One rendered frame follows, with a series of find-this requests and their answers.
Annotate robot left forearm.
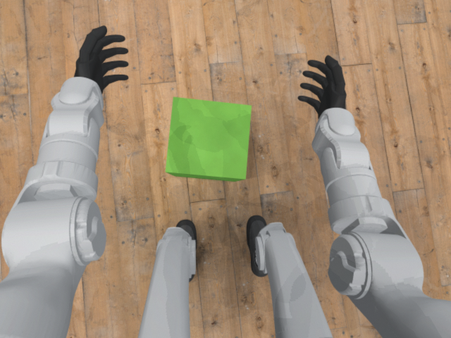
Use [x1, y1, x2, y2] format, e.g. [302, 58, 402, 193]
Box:
[1, 77, 104, 267]

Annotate robot right hand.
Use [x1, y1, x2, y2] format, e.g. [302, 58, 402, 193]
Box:
[298, 55, 347, 118]

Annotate robot left upper arm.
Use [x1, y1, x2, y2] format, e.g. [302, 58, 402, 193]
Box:
[0, 196, 106, 338]

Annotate carton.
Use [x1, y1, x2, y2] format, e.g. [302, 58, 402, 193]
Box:
[166, 97, 252, 182]

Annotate robot left hand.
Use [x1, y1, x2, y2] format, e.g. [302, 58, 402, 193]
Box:
[74, 25, 128, 94]

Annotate robot right foot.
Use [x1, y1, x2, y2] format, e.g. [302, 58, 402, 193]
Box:
[247, 215, 268, 277]

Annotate robot right shin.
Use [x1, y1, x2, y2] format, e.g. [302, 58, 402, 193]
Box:
[255, 223, 295, 262]

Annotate robot right forearm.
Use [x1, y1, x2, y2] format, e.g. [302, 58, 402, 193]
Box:
[311, 108, 424, 282]

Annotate robot right upper arm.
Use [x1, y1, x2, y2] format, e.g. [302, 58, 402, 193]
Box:
[328, 232, 451, 338]

